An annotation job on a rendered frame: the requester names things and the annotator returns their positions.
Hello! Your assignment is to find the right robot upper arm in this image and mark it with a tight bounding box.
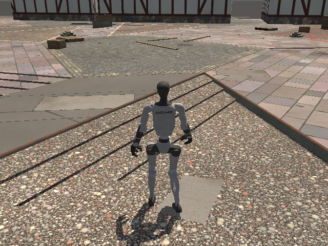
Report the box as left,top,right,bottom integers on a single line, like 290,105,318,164
174,103,188,130

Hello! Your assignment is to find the robot right shin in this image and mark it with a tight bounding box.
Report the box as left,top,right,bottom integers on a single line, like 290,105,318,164
170,170,180,206

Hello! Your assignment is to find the robot right forearm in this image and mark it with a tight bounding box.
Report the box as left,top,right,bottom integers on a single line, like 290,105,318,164
183,123,192,138

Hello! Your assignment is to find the left robot hand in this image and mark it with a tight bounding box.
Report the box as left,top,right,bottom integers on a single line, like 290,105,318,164
131,145,142,157

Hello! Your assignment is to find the humanoid robot head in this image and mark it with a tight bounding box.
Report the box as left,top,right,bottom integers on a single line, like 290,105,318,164
155,81,172,106

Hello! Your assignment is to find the robot left forearm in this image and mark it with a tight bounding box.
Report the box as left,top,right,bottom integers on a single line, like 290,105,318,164
132,125,144,147

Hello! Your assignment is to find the left robot upper arm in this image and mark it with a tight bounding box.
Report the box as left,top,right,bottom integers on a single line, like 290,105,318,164
139,104,153,133

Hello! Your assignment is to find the right robot hand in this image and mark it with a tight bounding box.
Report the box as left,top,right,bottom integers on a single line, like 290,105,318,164
180,136,192,145

